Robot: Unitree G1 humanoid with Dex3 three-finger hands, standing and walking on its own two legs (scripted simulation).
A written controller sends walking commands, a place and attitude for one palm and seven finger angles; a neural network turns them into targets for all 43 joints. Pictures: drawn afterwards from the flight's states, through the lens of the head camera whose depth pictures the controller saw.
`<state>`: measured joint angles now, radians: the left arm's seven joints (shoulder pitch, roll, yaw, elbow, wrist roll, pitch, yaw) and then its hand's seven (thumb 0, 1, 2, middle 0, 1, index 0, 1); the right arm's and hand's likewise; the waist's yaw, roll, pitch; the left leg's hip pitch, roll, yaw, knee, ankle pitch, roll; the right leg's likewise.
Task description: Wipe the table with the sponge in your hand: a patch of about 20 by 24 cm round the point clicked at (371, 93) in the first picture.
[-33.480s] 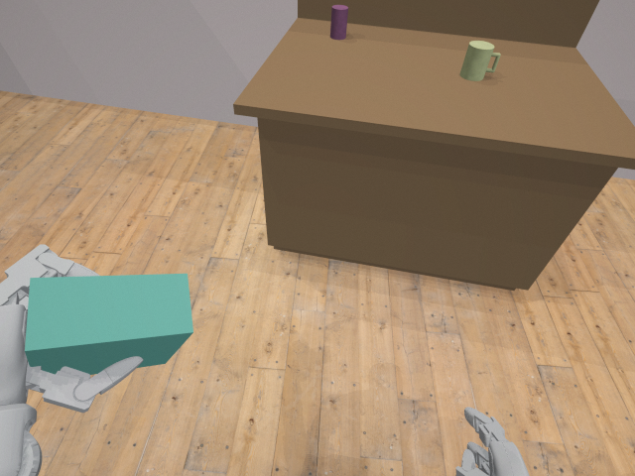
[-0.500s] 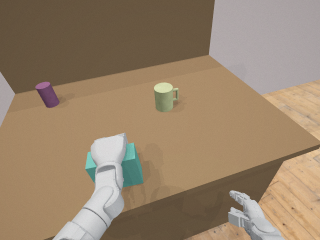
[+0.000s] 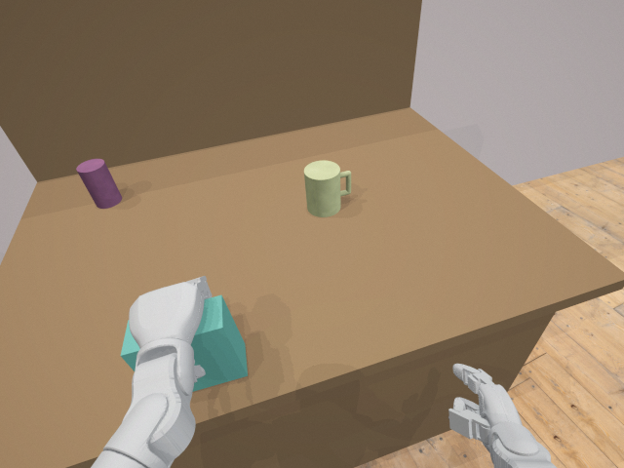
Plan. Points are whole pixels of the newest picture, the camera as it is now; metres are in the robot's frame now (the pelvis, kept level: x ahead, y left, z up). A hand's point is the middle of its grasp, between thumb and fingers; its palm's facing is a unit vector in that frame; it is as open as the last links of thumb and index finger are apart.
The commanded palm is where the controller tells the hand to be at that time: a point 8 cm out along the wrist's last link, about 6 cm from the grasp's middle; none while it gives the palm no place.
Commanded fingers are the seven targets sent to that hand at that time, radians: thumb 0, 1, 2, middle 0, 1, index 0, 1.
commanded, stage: wipe forward along the middle lane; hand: left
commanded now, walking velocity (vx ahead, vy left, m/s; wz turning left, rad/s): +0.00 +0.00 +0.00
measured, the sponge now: (195, 356) +0.26 +0.22 +0.00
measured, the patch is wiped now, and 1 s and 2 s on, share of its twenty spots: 1.00 1.00 1.00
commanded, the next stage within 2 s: slide back across to the first lane in 1.72 s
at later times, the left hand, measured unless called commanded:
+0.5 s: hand (176, 318) +0.29 +0.25 +0.04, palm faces -0.02 -0.06 -1.00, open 10.1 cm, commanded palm +0.27 +0.24 +0.08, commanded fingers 0.00 0.10 1.30 -1.20 -1.60 -1.20 -1.60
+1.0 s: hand (174, 285) +0.35 +0.27 +0.04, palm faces -0.07 -0.03 -1.00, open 10.1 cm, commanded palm +0.33 +0.27 +0.08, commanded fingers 0.00 0.10 1.30 -1.20 -1.60 -1.20 -1.60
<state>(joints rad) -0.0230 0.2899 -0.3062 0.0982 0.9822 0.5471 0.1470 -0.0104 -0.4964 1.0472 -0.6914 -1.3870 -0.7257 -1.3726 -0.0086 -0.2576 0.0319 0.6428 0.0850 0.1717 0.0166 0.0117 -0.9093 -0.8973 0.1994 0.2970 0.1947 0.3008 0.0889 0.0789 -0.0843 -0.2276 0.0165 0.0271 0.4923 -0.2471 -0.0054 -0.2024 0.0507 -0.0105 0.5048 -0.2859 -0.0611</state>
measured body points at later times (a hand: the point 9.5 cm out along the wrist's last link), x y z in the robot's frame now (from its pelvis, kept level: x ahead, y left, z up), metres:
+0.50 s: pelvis -0.01 +0.00 +0.00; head -0.03 -0.04 +0.45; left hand +0.29 +0.24 +0.10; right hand +0.21 -0.22 -0.10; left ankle +0.01 +0.13 -0.74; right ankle -0.01 -0.08 -0.74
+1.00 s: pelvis -0.01 +0.00 -0.01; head +0.00 -0.02 +0.44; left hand +0.35 +0.27 +0.10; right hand +0.15 -0.25 -0.12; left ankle +0.01 +0.13 -0.74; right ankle -0.01 -0.08 -0.74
